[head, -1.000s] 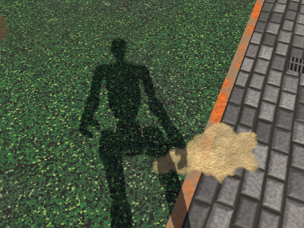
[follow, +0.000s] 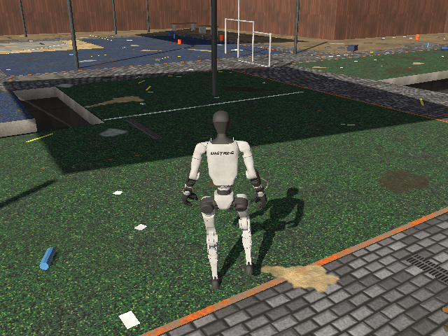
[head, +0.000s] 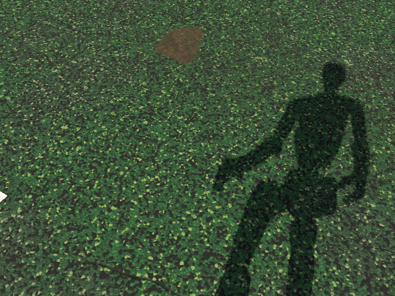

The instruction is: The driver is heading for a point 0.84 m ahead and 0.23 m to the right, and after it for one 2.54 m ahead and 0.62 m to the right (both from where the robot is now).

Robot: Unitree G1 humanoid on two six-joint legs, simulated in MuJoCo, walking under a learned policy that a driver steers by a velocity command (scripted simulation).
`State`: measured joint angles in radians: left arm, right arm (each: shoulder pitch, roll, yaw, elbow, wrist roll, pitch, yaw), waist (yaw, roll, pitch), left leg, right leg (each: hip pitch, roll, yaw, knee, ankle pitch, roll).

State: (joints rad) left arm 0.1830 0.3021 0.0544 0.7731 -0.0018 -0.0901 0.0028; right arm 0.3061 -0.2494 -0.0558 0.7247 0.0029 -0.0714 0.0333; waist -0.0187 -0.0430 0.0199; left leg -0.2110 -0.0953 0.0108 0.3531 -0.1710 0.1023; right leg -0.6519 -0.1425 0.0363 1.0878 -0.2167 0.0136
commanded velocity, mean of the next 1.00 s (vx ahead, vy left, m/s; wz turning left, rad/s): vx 0.50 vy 0.00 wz -0.04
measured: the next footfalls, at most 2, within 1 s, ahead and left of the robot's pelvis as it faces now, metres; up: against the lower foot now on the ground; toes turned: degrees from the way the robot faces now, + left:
right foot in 0.34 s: +0.38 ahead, -0.15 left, +0.00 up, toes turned -1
left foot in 0.86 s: +0.65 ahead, +0.10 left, +0.00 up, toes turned -2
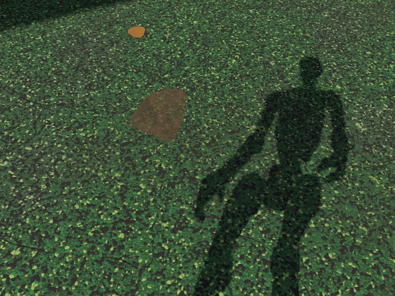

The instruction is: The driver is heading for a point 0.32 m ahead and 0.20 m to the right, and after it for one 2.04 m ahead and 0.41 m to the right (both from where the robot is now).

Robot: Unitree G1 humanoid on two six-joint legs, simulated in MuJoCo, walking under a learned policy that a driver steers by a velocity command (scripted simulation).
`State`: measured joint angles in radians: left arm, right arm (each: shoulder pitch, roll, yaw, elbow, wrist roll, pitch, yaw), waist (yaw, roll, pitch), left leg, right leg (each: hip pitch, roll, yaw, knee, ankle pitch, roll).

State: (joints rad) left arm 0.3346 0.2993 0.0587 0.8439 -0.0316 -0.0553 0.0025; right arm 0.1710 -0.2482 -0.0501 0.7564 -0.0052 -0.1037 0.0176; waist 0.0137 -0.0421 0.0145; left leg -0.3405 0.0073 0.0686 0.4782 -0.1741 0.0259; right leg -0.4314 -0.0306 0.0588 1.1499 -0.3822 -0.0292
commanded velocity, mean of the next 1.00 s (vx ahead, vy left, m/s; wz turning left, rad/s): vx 0.27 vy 0.00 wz -0.38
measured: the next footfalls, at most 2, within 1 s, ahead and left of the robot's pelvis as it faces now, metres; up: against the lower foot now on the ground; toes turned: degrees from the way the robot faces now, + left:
right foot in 0.40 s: +0.34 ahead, -0.18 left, +0.00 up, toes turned -18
left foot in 0.88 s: +0.48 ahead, +0.01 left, +0.00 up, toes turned -24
